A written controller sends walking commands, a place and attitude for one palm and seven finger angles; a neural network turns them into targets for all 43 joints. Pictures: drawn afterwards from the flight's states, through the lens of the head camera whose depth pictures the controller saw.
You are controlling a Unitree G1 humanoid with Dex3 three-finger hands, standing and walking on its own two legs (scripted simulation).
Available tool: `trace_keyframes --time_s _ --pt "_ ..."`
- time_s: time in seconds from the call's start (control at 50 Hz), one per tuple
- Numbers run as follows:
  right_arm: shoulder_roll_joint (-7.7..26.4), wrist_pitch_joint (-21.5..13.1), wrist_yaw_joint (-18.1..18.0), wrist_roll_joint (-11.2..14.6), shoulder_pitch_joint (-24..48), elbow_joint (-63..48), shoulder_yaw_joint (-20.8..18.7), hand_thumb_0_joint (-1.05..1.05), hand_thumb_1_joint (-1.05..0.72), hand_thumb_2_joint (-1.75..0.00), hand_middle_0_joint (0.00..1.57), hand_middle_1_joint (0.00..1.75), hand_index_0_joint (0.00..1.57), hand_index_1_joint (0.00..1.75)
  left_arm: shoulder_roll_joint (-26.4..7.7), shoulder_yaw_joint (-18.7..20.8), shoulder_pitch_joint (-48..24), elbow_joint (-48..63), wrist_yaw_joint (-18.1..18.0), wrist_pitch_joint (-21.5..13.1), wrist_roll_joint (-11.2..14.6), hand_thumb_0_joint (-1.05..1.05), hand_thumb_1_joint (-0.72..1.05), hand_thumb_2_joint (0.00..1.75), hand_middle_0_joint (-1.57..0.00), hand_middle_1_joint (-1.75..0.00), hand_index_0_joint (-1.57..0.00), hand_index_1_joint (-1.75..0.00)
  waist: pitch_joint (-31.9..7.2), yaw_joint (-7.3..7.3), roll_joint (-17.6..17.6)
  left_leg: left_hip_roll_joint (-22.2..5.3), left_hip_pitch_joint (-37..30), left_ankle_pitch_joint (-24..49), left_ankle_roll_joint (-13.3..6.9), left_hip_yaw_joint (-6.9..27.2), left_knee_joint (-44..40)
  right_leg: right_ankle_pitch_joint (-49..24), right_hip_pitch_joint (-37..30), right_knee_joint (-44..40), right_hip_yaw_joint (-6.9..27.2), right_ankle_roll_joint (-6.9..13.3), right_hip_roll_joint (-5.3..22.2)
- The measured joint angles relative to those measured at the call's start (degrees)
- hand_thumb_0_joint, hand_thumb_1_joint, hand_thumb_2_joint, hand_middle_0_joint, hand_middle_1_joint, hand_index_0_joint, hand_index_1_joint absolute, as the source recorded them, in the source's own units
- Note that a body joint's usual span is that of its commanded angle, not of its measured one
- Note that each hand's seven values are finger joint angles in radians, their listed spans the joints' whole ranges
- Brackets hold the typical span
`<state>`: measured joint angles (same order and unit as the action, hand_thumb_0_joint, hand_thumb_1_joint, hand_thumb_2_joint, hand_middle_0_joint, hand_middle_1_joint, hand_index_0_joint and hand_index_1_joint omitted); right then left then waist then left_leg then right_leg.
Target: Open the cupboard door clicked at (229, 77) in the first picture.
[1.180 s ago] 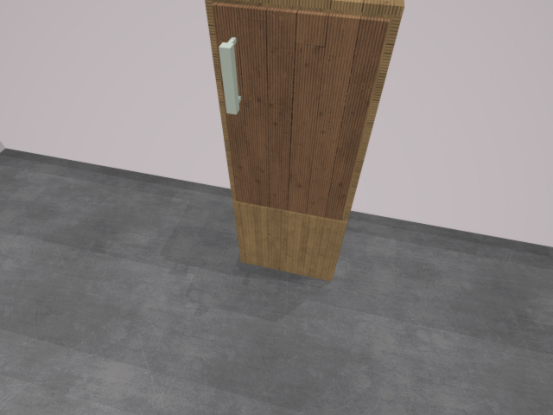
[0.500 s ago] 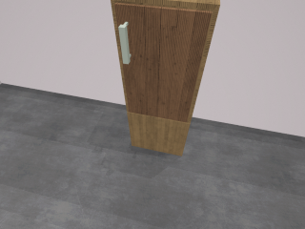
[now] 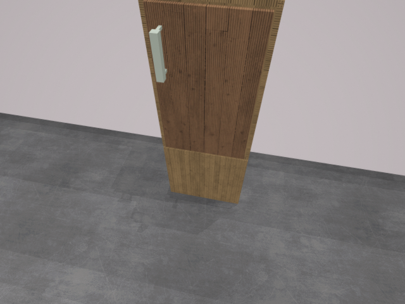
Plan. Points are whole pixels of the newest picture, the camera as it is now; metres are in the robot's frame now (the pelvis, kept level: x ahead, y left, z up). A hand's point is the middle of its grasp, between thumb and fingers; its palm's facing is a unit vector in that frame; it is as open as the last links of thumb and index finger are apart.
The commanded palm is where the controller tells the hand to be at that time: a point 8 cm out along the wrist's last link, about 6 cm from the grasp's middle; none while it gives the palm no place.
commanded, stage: turn to face it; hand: left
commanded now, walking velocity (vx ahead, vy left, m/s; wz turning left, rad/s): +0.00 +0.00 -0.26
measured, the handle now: (160, 54) +0.77 +0.18 +0.11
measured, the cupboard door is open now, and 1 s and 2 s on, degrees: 0 0 0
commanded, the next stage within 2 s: take the last steps up to it in 0.18 s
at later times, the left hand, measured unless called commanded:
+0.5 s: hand out of the picture +0.03 +0.20 -0.18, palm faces -0.01 -0.98 -0.20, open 7.4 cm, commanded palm none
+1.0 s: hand (135, 288) +0.19 +0.18 -0.18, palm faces -0.05 -0.97 -0.22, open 7.3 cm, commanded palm none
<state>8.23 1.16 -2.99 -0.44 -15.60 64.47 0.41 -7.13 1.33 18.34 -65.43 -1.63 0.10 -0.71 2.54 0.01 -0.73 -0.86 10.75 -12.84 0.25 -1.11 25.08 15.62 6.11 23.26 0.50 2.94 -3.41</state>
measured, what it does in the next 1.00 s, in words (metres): walks ahead: right foot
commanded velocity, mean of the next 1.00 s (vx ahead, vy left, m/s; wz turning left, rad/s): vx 0.12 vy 0.04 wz -0.10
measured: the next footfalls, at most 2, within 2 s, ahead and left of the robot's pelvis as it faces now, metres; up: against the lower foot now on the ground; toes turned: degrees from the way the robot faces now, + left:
right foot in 0.92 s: +0.19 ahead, -0.11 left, +0.00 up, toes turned -9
left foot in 1.18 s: +0.19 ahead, +0.13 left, +0.00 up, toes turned -5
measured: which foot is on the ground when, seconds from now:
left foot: down 0.00-0.92, up 0.94-1.00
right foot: down 0.00-0.60, up 0.62-0.90, down 0.92-1.00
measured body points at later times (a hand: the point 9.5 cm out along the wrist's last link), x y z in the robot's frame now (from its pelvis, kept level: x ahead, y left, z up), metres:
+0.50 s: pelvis +0.01 +0.02 -0.01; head +0.01 +0.01 +0.44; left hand +0.03 +0.25 -0.16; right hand -0.03 -0.21 -0.17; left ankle +0.01 +0.12 -0.74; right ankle -0.03 -0.09 -0.74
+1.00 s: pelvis +0.12 +0.00 -0.02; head +0.14 -0.02 +0.43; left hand +0.19 +0.23 -0.16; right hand -0.01 -0.19 -0.18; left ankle +0.03 +0.12 -0.70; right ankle +0.15 -0.10 -0.74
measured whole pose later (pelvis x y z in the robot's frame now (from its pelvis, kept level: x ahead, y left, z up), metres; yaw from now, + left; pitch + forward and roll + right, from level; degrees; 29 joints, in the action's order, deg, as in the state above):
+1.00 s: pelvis +0.12 +0.00 -0.02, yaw -5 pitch -2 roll +0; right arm 7.2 1.0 -1.1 -0.5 -24.9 67.2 -0.6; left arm -8.3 3.9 12.4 -58.4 -0.5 -2.4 -1.3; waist 5.6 -1.3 -2.3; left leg -1.9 12.5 -30.4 -1.5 -3.8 53.3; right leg 15.2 18.1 35.4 -6.2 2.7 1.1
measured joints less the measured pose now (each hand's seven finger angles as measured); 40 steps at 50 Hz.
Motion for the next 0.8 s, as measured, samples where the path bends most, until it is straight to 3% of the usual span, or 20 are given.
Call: trace_keyframes --time_s 0.32,0.52,0.6,0.7,0.8 --pt "1.16 0.56 0.09 -0.21 0.76 -2.35 -1.6 0.01 -0.91 -0.9 0.2 0.3 0.2 0.3 -1.86 1.83 -3.44 3.39 0.7 1.23 -0.53 0.0 0.91 0.89 -0.2 -0.3 -0.2 -0.3 0.8 -0.55 0.27 -1.17 2.82 -2.16 -0.76 -3.75 4.64 1.12 4.51 5.52 3.61 -0.69 -0.89" --pt "2.44 -0.38 1.73 -0.77 -3.07 -1.67 -1.3 0.01 -0.91 -0.9 0.2 0.3 0.2 0.3 -1.65 1.5 -1.3 3.78 1.18 -0.64 -0.6 0.0 0.91 0.89 -0.2 -0.3 -0.2 -0.3 -1.3 -0.8 -0.64 -0.33 1.7 -4.16 -1.4 -3.31 5.52 2.65 2.19 4.32 3.54 -1.06 -0.19" --pt "1.75 -1.6 1.61 -0.73 -3.97 -1.23 -0.94 0.01 -0.91 -0.9 0.2 0.3 0.2 0.3 -1.71 1.72 0.74 2.55 1.23 -0.37 -0.59 0.0 0.91 0.89 -0.2 -0.3 -0.2 -0.3 -1.24 -0.52 1.35 1.09 -0.35 -6.24 -2.53 -4.72 5.36 5.25 2.04 7.37 4.44 -1.01 1.16" --pt "0.58 -3.35 0.83 -1.06 -5.73 -1.99 -0.43 0.0 -0.91 -0.9 0.2 0.3 0.2 0.3 -1.29 1.61 0.05 1.56 1.46 0.67 -0.71 0.0 0.91 0.89 -0.2 -0.3 -0.2 -0.3 0.55 -1.13 1.39 1.46 -4.35 -6.3 -3.53 -6.81 1.69 10.29 11.8 27.96 -1.17 -0.07 3.34" --pt "-0.87 -3.03 0.86 -1.02 -8.52 0.2 0.05 0.0 -0.91 -0.9 0.2 0.3 0.2 0.3 -1.25 1.9 -3.21 3.55 1.52 0.73 -0.95 0.01 0.92 0.89 -0.2 -0.3 -0.2 -0.3 1.92 -1.57 0.34 1.09 -8.39 -5.82 -2.87 -6.72 -2.54 6.16 16.79 25.44 -4.1 -0.56 5.47"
